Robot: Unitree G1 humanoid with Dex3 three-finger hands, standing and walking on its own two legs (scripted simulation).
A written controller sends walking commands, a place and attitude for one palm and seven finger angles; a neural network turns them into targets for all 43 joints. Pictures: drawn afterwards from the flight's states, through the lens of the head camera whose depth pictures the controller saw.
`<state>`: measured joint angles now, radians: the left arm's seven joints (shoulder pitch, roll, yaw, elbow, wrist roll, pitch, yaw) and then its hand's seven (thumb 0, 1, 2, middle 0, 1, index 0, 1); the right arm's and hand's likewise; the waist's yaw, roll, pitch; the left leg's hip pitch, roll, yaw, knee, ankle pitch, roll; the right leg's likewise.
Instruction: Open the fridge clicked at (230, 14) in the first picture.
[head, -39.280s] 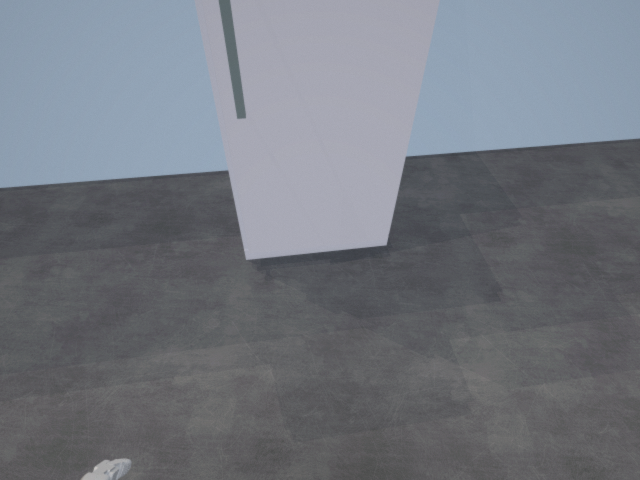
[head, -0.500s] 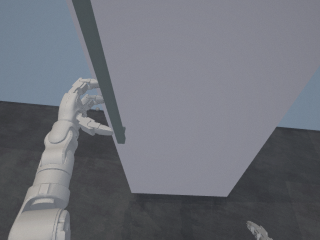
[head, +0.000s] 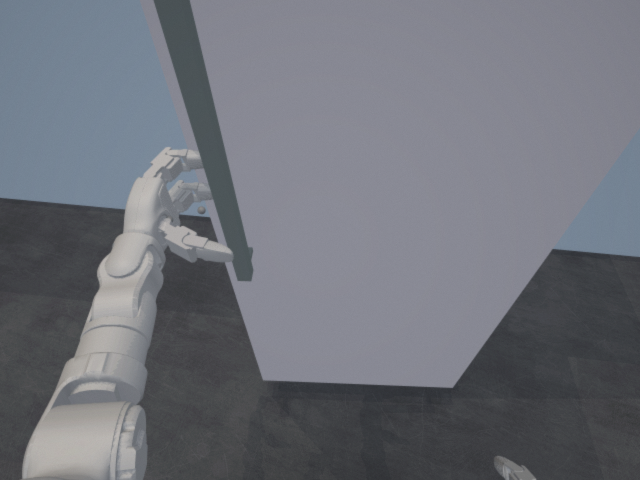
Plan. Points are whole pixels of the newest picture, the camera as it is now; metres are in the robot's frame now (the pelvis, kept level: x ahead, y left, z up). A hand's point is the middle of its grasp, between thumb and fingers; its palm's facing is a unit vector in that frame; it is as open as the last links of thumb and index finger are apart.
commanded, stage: slide the fingers in behind the handle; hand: left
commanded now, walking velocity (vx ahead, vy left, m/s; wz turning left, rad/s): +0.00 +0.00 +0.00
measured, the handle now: (221, 161) +0.46 +0.13 +0.17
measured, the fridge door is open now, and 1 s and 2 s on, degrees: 5 5 5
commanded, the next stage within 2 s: grip the handle and tug to test in 1.72 s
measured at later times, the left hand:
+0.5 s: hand (207, 218) +0.40 +0.15 +0.13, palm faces -0.03 -1.00 +0.00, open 14.0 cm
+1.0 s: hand (219, 220) +0.39 +0.13 +0.13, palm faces -0.03 -1.00 +0.00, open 14.2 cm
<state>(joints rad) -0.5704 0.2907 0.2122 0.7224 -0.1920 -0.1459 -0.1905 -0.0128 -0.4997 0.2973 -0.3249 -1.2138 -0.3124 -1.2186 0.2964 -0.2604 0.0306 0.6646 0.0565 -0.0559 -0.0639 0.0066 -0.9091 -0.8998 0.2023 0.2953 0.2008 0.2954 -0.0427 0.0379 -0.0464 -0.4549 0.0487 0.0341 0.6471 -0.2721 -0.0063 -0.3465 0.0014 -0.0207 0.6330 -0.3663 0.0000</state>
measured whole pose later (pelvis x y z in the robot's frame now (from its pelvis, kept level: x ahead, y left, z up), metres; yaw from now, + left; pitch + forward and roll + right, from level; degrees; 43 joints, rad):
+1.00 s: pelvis +0.00 +0.00 +0.00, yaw +0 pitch +4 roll -1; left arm -0.46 0.21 0.14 0.54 -0.18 -0.10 -0.11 -0.01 -0.50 0.30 -0.30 -1.19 -0.26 -1.19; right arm 0.27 -0.25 0.03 0.65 0.05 -0.07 -0.05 0.01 -0.91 -0.90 0.20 0.30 0.20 0.30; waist -0.02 0.04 -0.06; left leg -0.42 0.05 0.03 0.64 -0.27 -0.01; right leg -0.31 0.00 -0.02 0.62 -0.37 0.00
